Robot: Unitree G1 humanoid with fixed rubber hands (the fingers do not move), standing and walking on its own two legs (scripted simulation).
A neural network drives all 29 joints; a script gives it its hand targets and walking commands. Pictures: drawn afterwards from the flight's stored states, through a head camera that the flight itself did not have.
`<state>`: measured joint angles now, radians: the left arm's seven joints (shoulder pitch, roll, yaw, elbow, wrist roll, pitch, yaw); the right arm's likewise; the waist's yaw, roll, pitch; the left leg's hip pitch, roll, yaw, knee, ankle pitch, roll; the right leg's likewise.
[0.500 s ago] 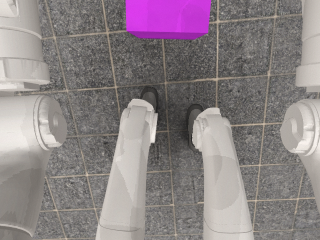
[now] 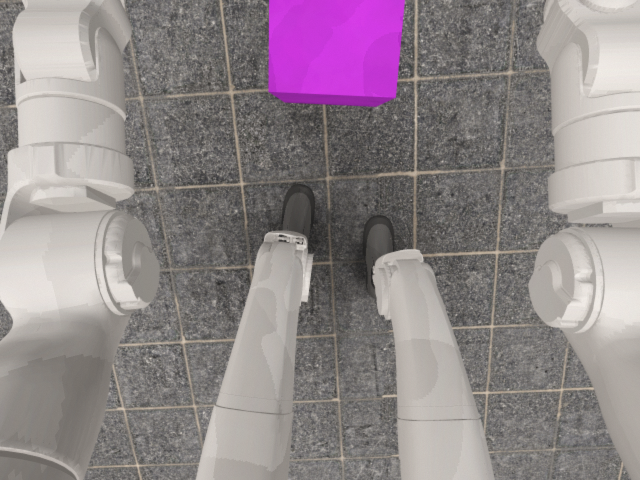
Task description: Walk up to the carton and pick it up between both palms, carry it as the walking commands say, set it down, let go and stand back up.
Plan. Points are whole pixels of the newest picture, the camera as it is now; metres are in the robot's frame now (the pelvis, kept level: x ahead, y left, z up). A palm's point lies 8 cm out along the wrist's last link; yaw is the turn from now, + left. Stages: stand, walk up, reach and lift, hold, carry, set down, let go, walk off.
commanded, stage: let go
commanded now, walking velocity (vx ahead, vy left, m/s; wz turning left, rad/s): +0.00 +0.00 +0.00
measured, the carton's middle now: (334, 38) +0.57 +0.04 -0.55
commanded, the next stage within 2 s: stand in 1.30 s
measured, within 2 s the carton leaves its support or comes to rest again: neither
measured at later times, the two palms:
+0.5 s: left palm (7, 172) +0.37 +0.25 -0.03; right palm out of the picture +0.40 -0.19 -0.03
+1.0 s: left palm out of the picture +0.28 +0.23 +0.03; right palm out of the picture +0.28 -0.24 +0.03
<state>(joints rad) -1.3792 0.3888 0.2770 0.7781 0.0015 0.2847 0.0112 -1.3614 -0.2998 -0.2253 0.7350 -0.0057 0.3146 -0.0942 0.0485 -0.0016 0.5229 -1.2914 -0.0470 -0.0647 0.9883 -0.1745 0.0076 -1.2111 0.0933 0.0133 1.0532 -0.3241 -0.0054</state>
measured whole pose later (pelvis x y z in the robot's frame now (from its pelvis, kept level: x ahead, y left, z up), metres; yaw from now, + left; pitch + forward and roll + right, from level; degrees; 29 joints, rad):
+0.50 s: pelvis +0.06 +0.01 +0.06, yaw +1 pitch +18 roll -1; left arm -0.33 0.24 0.13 0.49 0.03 0.16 -0.05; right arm -0.36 -0.18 -0.15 0.54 -0.04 0.16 0.00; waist 0.03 -0.01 0.15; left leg -0.84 -0.06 -0.06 0.73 -0.19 0.02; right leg -0.75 0.07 0.04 0.77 -0.33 -0.01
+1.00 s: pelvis +0.12 -0.01 +0.10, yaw +0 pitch -2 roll +1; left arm 0.25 0.22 0.05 0.39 0.00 0.10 -0.07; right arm 0.23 -0.20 -0.04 0.42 -0.02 0.09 0.07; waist 0.00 -0.02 0.11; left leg -0.19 -0.06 -0.04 0.44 -0.21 0.01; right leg -0.11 0.05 0.09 0.48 -0.33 -0.04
